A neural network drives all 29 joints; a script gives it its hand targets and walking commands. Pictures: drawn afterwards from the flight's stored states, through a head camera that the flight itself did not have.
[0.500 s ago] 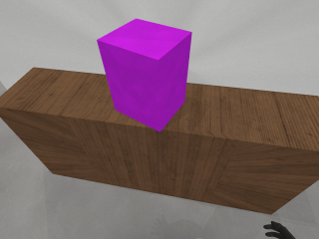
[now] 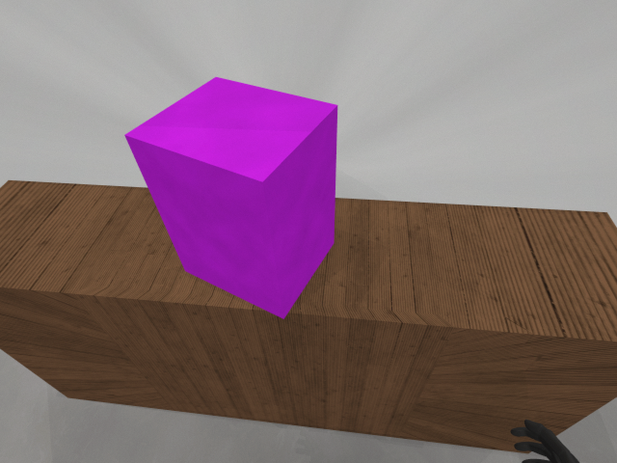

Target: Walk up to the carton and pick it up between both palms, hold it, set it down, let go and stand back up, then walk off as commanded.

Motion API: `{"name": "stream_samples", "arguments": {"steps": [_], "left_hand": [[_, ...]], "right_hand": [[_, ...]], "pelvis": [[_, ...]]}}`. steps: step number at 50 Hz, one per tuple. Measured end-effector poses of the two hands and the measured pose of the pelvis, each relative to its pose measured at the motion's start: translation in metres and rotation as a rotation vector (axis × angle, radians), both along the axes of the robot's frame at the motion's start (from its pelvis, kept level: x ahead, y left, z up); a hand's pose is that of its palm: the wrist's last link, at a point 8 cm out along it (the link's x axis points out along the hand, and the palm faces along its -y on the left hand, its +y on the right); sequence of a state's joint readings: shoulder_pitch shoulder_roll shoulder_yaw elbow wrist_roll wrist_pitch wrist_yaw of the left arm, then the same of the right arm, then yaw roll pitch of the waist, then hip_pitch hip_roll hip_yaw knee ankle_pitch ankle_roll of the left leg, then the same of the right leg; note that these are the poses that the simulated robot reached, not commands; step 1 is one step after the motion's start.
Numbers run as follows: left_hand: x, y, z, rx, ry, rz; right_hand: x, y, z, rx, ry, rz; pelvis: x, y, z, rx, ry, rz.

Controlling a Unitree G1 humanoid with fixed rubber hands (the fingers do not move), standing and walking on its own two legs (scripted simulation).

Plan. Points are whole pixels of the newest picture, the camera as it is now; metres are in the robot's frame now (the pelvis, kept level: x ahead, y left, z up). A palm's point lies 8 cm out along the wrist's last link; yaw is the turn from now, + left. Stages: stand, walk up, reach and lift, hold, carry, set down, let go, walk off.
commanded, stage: walk up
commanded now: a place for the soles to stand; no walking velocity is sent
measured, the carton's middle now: (250, 200) +0.52 +0.08 +0.06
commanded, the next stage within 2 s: none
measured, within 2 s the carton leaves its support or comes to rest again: neither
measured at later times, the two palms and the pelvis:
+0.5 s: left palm out of the picture +0.16 +0.39 -0.09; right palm out of the picture +0.13 -0.24 -0.04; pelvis +0.07 +0.08 +0.01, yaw -3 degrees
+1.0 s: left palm out of the picture +0.17 +0.34 -0.06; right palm (531, 455) +0.16 -0.28 -0.08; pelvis +0.05 +0.04 +0.00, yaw -6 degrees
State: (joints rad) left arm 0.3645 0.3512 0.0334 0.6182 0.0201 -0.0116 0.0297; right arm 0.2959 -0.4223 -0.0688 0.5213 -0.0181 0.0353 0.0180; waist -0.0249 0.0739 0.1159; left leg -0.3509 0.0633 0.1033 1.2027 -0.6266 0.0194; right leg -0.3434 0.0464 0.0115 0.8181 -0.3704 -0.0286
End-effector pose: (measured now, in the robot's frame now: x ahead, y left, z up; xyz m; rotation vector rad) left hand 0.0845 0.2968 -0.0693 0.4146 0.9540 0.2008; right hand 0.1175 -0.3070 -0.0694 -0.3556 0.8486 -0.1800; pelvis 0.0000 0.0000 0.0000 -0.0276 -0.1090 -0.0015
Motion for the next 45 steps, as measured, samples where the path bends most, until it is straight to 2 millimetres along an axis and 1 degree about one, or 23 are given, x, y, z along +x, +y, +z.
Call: {"name": "stream_samples", "arguments": {"steps": [2, 4, 6, 8, 11, 14, 17, 20, 23, 26, 30, 33, 38, 42, 45], "left_hand": [[0.007, 0.011, 0.008, 0.030, 0.002, 0.000], [0.016, 0.025, 0.015, 0.064, 0.001, -0.002], [0.026, 0.041, 0.020, 0.096, 0.002, -0.010], [0.037, 0.057, 0.022, 0.117, 0.007, -0.025], [0.054, 0.081, 0.016, 0.124, 0.017, -0.047], [0.067, 0.095, 0.010, 0.093, 0.011, -0.040], [0.073, 0.101, 0.003, 0.061, 0.028, -0.041], [0.077, 0.102, -0.004, 0.025, 0.046, -0.044], [0.079, 0.098, -0.012, -0.008, 0.063, -0.042], [0.079, 0.091, -0.018, -0.035, 0.075, -0.037], [0.080, 0.080, -0.023, -0.055, 0.083, -0.039], [0.081, 0.070, -0.023, -0.058, 0.080, -0.047], [0.082, 0.057, -0.017, -0.023, 0.067, -0.065], [0.086, 0.046, -0.011, 0.009, 0.042, -0.087], [0.086, 0.040, 0.000, 0.020, 0.028, -0.078]], "right_hand": [[0.026, 0.010, 0.001, 0.021, -0.050, 0.015], [0.045, 0.020, 0.001, 0.038, -0.084, 0.023], [0.060, 0.031, 0.001, 0.047, -0.104, 0.020], [0.069, 0.042, 0.000, 0.049, -0.111, 0.012], [0.070, 0.057, -0.004, 0.032, -0.083, -0.001], [0.054, 0.068, -0.007, 0.009, 0.002, -0.010], [0.035, 0.073, -0.002, -0.022, 0.092, -0.025], [0.018, 0.072, 0.010, -0.063, 0.155, -0.047], [0.010, 0.068, 0.023, -0.102, 0.182, -0.063], [0.008, 0.063, 0.033, -0.131, 0.183, -0.074], [0.010, 0.056, 0.038, -0.145, 0.170, -0.082], [0.011, 0.050, 0.036, -0.137, 0.152, -0.089], [0.013, 0.036, 0.023, -0.102, 0.116, -0.092], [0.023, 0.022, 0.007, -0.065, 0.062, -0.095], [0.032, 0.021, 0.000, -0.027, 0.033, -0.097]], "pelvis": [[0.007, 0.007, 0.000, -0.002, -0.005, -0.010], [0.015, 0.015, 0.000, -0.007, -0.008, -0.020], [0.023, 0.025, 0.000, -0.014, -0.008, -0.031], [0.031, 0.036, -0.002, -0.021, -0.004, -0.046], [0.041, 0.055, -0.006, -0.031, 0.015, -0.056], [0.050, 0.070, -0.004, -0.023, 0.024, -0.052], [0.057, 0.078, 0.001, -0.030, 0.039, -0.051], [0.061, 0.082, 0.007, -0.035, 0.051, -0.052], [0.064, 0.083, 0.012, -0.034, 0.057, -0.052], [0.065, 0.081, 0.014, -0.028, 0.064, -0.053], [0.064, 0.076, 0.014, -0.014, 0.069, -0.060], [0.062, 0.070, 0.013, -0.001, 0.068, -0.072], [0.058, 0.054, 0.008, 0.024, 0.055, -0.085], [0.056, 0.038, -0.001, 0.037, 0.022, -0.092], [0.057, 0.036, 0.000, 0.042, 0.013, -0.095]]}}
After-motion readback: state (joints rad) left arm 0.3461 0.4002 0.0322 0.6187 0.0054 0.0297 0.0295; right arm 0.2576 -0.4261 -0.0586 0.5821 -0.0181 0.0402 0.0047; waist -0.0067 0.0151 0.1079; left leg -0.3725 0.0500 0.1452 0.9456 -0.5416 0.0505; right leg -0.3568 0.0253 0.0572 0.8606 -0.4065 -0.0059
